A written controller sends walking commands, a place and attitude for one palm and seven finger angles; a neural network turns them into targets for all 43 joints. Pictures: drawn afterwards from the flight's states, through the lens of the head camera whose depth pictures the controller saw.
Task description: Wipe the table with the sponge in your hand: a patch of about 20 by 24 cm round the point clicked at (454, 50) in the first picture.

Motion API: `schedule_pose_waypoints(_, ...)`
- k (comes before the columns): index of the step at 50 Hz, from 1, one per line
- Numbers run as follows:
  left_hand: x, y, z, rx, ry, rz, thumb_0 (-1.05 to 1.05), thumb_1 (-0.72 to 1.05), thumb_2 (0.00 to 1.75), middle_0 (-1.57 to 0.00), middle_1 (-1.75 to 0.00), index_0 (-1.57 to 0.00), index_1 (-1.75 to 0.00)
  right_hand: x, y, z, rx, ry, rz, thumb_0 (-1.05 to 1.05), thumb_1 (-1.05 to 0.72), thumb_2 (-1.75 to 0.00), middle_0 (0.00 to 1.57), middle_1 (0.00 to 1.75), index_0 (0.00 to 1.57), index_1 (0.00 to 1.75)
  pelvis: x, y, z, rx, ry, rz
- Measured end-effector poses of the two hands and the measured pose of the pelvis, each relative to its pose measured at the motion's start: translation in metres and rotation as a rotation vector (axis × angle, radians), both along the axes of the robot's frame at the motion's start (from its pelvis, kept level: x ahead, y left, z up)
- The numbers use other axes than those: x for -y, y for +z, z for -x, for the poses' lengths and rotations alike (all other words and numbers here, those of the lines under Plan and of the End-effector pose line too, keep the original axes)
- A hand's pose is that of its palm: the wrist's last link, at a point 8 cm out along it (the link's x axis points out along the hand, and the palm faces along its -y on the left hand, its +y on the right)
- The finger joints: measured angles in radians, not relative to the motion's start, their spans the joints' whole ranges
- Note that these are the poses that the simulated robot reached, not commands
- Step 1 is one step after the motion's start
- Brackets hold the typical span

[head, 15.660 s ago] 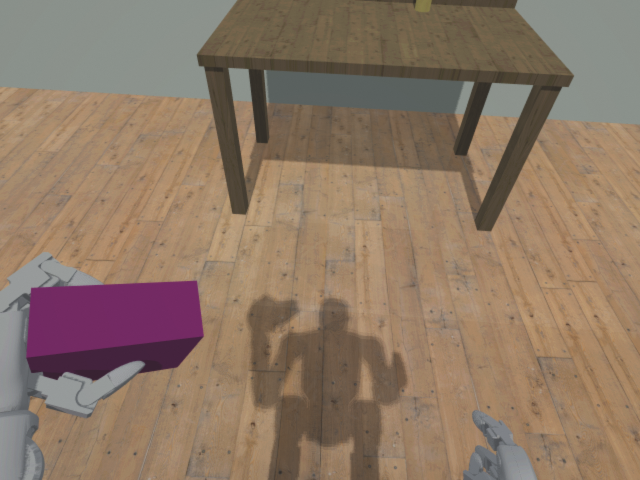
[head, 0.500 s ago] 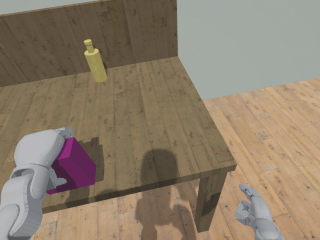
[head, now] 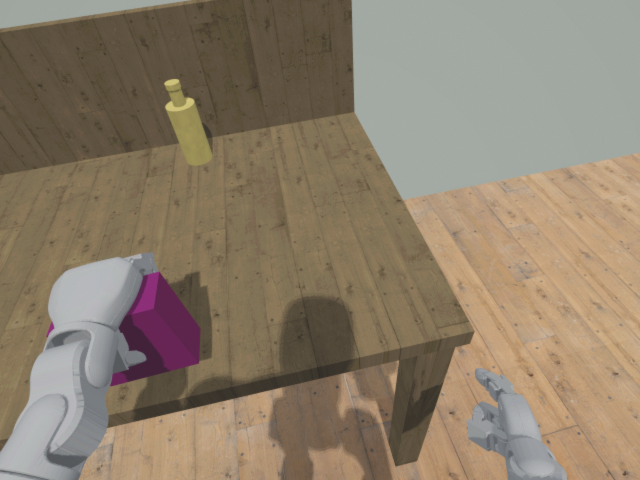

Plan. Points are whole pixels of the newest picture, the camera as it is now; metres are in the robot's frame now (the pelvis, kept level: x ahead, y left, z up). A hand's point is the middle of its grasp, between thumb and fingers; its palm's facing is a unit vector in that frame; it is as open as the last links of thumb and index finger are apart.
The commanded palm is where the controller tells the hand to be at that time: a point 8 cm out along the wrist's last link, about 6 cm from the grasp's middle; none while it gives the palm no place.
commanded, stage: move the sponge above the wiping area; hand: left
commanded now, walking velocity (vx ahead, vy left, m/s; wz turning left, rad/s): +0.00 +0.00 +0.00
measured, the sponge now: (142, 340) +0.24 +0.29 +0.05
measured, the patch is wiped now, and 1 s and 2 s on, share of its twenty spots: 0.00 0.00 0.00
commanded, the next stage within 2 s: lower the sponge onto the table in 1.44 s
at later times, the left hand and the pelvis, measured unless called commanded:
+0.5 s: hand (144, 310) +0.27 +0.28 +0.08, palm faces -0.03 -0.08 -1.00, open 9.9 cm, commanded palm +0.25 +0.28 +0.16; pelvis +0.01 +0.00 +0.00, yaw +0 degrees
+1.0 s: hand (152, 306) +0.28 +0.28 +0.07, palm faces -0.04 -0.08 -1.00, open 9.9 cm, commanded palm +0.26 +0.28 +0.14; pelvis +0.01 +0.00 +0.00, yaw +0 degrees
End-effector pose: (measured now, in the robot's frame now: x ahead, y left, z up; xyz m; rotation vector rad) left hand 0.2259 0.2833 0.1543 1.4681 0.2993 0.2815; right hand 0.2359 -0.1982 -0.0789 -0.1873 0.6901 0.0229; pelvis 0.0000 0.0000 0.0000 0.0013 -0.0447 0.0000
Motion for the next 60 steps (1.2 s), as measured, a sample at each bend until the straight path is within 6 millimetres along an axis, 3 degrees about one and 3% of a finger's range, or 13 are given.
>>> schedule_pose_waypoints(22,0.006,-0.012,-0.019,-0.029,-0.028,-0.002,0.00,-0.47,1.02,-0.75,-1.35,-0.76,-1.35,0.023,-0.008,0.002,-0.032,-0.049,0.020,0.01,-0.90,-0.90,0.20,0.30,0.20,0.30,0.005,-0.001,-0.012,-0.022,-0.001,-0.001)
schedule_pose_waypoints(43,-0.003,-0.028,-0.035,-0.058,-0.019,0.001,0.00,-0.47,1.02,-0.75,-1.35,-0.76,-1.35,0.021,-0.009,0.004,-0.048,-0.067,0.027,0.01,-0.90,-0.90,0.20,0.30,0.20,0.30,0.001,-0.002,-0.015,-0.039,0.000,0.001)
schedule_pose_waypoints(60,0.003,-0.022,-0.038,-0.020,-0.013,-0.008,0.00,-0.47,1.02,-0.75,-1.35,-0.76,-1.35,0.013,-0.009,0.004,-0.048,-0.060,0.004,0.01,-0.90,-0.90,0.20,0.30,0.20,0.30,-0.001,-0.001,-0.014,-0.034,0.002,0.000)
